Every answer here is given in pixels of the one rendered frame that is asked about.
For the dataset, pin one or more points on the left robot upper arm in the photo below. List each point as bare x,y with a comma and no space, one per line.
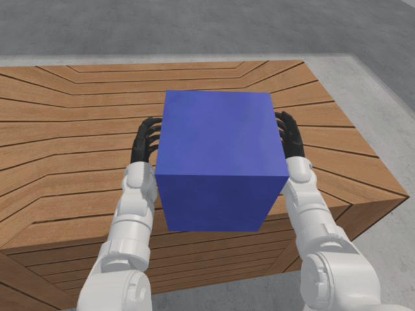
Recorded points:
116,291

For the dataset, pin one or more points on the left robot forearm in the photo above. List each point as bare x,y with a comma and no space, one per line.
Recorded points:
127,244

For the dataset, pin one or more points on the right robot hand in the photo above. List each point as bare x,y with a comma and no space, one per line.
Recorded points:
292,141

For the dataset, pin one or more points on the pedestal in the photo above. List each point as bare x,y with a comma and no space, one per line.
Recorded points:
66,137

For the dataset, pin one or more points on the left robot hand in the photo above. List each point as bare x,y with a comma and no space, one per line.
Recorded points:
141,148

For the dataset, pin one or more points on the right robot forearm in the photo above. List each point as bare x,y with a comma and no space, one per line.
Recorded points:
309,215

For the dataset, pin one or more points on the carton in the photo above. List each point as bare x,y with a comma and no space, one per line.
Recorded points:
220,164

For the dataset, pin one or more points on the right robot upper arm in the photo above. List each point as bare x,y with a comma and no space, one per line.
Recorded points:
341,282

